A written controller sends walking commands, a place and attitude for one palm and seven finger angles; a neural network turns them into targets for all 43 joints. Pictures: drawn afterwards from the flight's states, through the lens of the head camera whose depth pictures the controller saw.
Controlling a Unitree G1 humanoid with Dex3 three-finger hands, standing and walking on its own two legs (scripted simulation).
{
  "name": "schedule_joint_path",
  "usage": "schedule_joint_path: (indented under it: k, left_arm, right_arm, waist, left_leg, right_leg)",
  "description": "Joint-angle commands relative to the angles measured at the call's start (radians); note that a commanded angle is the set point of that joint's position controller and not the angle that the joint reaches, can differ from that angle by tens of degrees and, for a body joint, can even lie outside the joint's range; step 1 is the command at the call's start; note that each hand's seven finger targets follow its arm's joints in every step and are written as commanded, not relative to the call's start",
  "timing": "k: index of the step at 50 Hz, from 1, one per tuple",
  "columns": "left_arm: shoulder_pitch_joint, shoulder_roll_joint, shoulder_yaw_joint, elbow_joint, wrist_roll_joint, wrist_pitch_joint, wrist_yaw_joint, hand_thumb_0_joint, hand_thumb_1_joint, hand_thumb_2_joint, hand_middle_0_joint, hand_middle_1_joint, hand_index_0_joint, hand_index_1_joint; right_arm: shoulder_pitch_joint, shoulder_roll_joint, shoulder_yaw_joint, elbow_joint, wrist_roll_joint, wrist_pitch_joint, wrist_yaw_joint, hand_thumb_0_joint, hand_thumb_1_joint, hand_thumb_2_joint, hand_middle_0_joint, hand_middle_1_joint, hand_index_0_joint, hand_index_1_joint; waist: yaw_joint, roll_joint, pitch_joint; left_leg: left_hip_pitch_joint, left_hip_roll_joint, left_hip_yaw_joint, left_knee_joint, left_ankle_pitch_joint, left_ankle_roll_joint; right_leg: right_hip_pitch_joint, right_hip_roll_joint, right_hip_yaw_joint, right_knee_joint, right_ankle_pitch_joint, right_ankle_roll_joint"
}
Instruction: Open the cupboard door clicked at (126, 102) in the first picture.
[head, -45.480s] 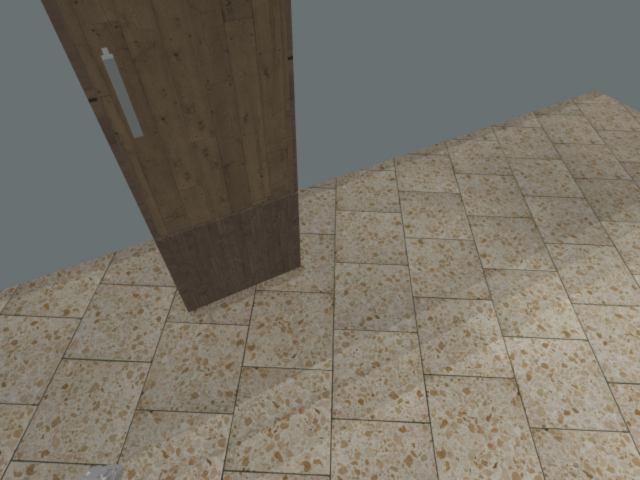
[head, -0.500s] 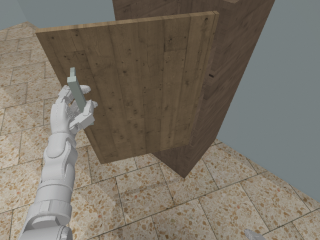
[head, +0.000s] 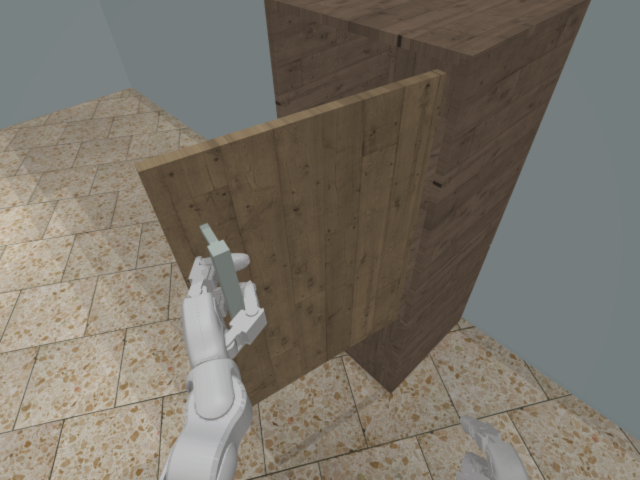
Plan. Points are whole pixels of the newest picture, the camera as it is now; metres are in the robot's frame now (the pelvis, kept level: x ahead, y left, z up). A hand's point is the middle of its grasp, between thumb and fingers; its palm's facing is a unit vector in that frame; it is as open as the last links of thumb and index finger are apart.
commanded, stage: pull the door open along its arc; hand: left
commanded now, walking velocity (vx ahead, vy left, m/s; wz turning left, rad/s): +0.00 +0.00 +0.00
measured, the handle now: (225, 282) +0.33 +0.14 +0.10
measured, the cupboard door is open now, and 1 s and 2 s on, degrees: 79 83 84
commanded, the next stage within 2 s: open thumb and fingers to let go in 0.02 s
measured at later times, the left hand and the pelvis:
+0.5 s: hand (272, 325) +0.27 +0.08 +0.10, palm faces +0.35 -0.94 +0.00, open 9.6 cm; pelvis -0.01 -0.01 +0.00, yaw +1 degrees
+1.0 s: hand (267, 319) +0.28 +0.08 +0.10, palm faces +0.32 -0.95 +0.00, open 14.2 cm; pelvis -0.02 +0.01 +0.00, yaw +1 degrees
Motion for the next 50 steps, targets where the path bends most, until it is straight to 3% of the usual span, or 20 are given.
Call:
schedule_joint_path:
  k: [1,3,6,9,13,15,20,21,26,28,32,34,40,43,46,50]
  left_arm:
    - [-0.090,-0.037,-0.086,-0.304,0.047,-0.064,0.018,0.000,0.900,0.900,-0.400,-1.350,-0.400,-1.350]
    - [-0.055,-0.052,-0.111,-0.335,0.060,-0.063,0.030,0.000,0.900,0.900,-0.400,-1.350,-0.400,-1.350]
    - [-0.222,-0.010,-0.082,-0.293,0.079,-0.066,0.062,0.000,0.900,0.900,-0.400,-1.350,-0.400,-1.350]
    - [-0.233,-0.013,-0.058,-0.242,0.055,-0.075,0.064,0.000,0.690,0.810,-0.385,-1.327,-0.385,-1.327]
    - [-0.225,-0.005,-0.037,-0.213,0.030,-0.087,0.031,0.000,0.410,0.690,-0.365,-1.298,-0.365,-1.298]
    - [-0.219,-0.027,-0.055,-0.211,0.025,-0.088,0.017,0.000,0.270,0.630,-0.355,-1.283,-0.355,-1.283]
    - [-0.223,-0.032,-0.067,-0.225,0.032,-0.092,0.018,0.000,-0.080,0.480,-0.330,-1.245,-0.330,-1.245]
    - [-0.218,-0.024,-0.066,-0.231,0.041,-0.093,0.021,0.000,-0.150,0.450,-0.325,-1.237,-0.325,-1.237]
    - [-0.271,-0.037,-0.080,-0.197,0.047,-0.086,0.036,0.000,-0.500,0.300,-0.300,-1.200,-0.300,-1.200]
    - [-0.310,-0.032,-0.070,-0.187,0.045,-0.086,0.040,0.000,-0.500,0.300,-0.300,-1.200,-0.300,-1.200]
    - [-0.303,-0.055,-0.084,-0.166,0.048,-0.078,0.048,0.000,-0.500,0.300,-0.267,-1.000,-0.267,-1.000]
    - [-0.309,-0.036,-0.067,-0.169,0.047,-0.075,0.053,0.000,-0.500,0.300,-0.250,-0.900,-0.250,-0.900]
    - [-0.321,-0.046,-0.070,-0.154,0.043,-0.063,0.059,0.000,-0.500,0.300,-0.200,-0.600,-0.200,-0.600]
    - [-0.362,-0.055,-0.076,-0.142,0.046,-0.056,0.067,0.000,-0.500,0.300,-0.175,-0.450,-0.175,-0.450]
    - [-0.416,-0.063,-0.085,-0.107,0.050,-0.048,0.080,0.000,-0.500,0.300,-0.150,-0.300,-0.150,-0.300]
    - [-0.477,-0.091,-0.108,-0.080,0.058,-0.040,0.091,0.000,-0.500,0.300,-0.150,-0.300,-0.150,-0.300]
  right_arm:
    - [-0.146,-0.078,-0.032,-0.171,-0.005,-0.054,0.000,0.000,-0.900,-0.900,0.200,0.300,0.200,0.300]
    - [-0.153,-0.074,-0.030,-0.178,-0.006,-0.053,0.007,0.000,-0.900,-0.900,0.200,0.300,0.200,0.300]
    - [-0.164,-0.073,-0.023,-0.150,-0.012,-0.049,-0.007,0.000,-0.900,-0.900,0.200,0.300,0.200,0.300]
    - [-0.188,-0.066,-0.020,-0.145,-0.014,-0.049,-0.021,0.000,-0.900,-0.900,0.200,0.300,0.200,0.300]
    - [-0.183,-0.064,-0.019,-0.137,-0.013,-0.047,-0.028,0.000,-0.900,-0.900,0.200,0.300,0.200,0.300]
    - [-0.176,-0.064,-0.018,-0.140,-0.011,-0.044,-0.024,0.000,-0.900,-0.900,0.200,0.300,0.200,0.300]
    - [-0.174,-0.068,-0.023,-0.151,-0.012,-0.046,-0.018,0.000,-0.900,-0.900,0.200,0.300,0.200,0.300]
    - [-0.174,-0.070,-0.024,-0.147,-0.012,-0.044,-0.016,0.000,-0.900,-0.900,0.200,0.300,0.200,0.300]
    - [-0.184,-0.068,-0.021,-0.148,-0.014,-0.041,-0.019,0.000,-0.900,-0.900,0.200,0.300,0.200,0.300]
    - [-0.191,-0.067,-0.019,-0.144,-0.012,-0.039,-0.023,0.000,-0.900,-0.900,0.200,0.300,0.200,0.300]
    - [-0.183,-0.064,-0.022,-0.140,-0.011,-0.037,-0.019,0.000,-0.900,-0.900,0.200,0.300,0.200,0.300]
    - [-0.178,-0.068,-0.023,-0.145,-0.012,-0.035,-0.019,0.000,-0.900,-0.900,0.200,0.300,0.200,0.300]
    - [-0.184,-0.068,-0.019,-0.146,-0.010,-0.024,-0.021,0.000,-0.900,-0.900,0.200,0.300,0.200,0.300]
    - [-0.196,-0.068,-0.017,-0.140,-0.009,-0.019,-0.021,0.000,-0.900,-0.900,0.200,0.300,0.200,0.300]
    - [-0.195,-0.070,-0.015,-0.128,-0.009,-0.021,-0.022,0.000,-0.900,-0.900,0.200,0.300,0.200,0.300]
    - [-0.200,-0.071,-0.015,-0.122,-0.009,-0.019,-0.020,0.000,-0.900,-0.900,0.200,0.300,0.200,0.300]
  waist:
    - [0.005,-0.111,-0.134]
    - [0.006,-0.098,-0.127]
    - [-0.020,-0.142,-0.076]
    - [-0.003,-0.133,-0.083]
    - [0.010,-0.134,-0.123]
    - [0.007,-0.113,-0.123]
    - [0.003,-0.134,-0.116]
    - [0.004,-0.115,-0.116]
    - [-0.001,-0.143,-0.094]
    - [0.000,-0.131,-0.096]
    - [0.006,-0.102,-0.122]
    - [0.010,-0.115,-0.142]
    - [0.007,-0.131,-0.114]
    - [0.005,-0.097,-0.103]
    - [-0.009,-0.122,-0.092]
    - [-0.015,-0.104,-0.111]
  left_leg:
    - [0.135,0.004,-0.037,-0.047,0.234,0.012]
    - [0.130,0.000,-0.035,-0.041,0.234,0.013]
    - [0.109,-0.010,-0.043,-0.026,0.178,0.018]
    - [0.110,-0.021,-0.038,-0.027,0.137,0.017]
    - [0.123,-0.020,-0.038,-0.044,0.167,0.016]
    - [0.129,-0.018,-0.038,-0.051,0.187,0.015]
    - [0.135,-0.013,-0.039,-0.050,0.191,0.017]
    - [0.139,-0.011,-0.039,-0.049,0.198,0.016]
    - [0.134,-0.014,-0.042,-0.048,0.156,0.019]
    - [0.135,-0.015,-0.041,-0.052,0.145,0.018]
    - [0.146,-0.009,-0.043,-0.055,0.176,0.015]
    - [0.141,-0.009,-0.041,-0.055,0.186,0.016]
    - [0.136,-0.006,-0.046,-0.058,0.170,0.016]
    - [0.139,-0.003,-0.051,-0.063,0.149,0.012]
    - [0.135,-0.002,-0.063,-0.062,0.121,0.012]
    - [0.130,-0.004,-0.068,-0.065,0.091,0.011]
  right_leg:
    - [0.002,-0.041,0.060,-0.129,0.344,0.025]
    - [-0.002,-0.045,0.066,-0.125,0.355,0.025]
    - [-0.050,-0.054,0.089,-0.159,0.268,0.032]
    - [-0.044,-0.068,0.116,-0.195,0.199,0.037]
    - [0.002,-0.072,0.116,-0.187,0.278,0.041]
    - [0.007,-0.070,0.104,-0.171,0.331,0.041]
    - [-0.008,-0.064,0.093,-0.163,0.335,0.041]
    - [-0.009,-0.060,0.091,-0.161,0.322,0.034]
    - [-0.043,-0.059,0.090,-0.180,0.220,0.033]
    - [-0.047,-0.061,0.093,-0.186,0.192,0.032]
    - [-0.038,-0.051,0.074,-0.159,0.227,0.023]
    - [-0.029,-0.047,0.069,-0.148,0.251,0.025]
    - [-0.044,-0.043,0.062,-0.156,0.212,0.022]
    - [-0.066,-0.039,0.053,-0.154,0.160,0.017]
    - [-0.091,-0.035,0.044,-0.153,0.119,0.016]
    - [-0.112,-0.033,0.036,-0.136,0.091,0.015]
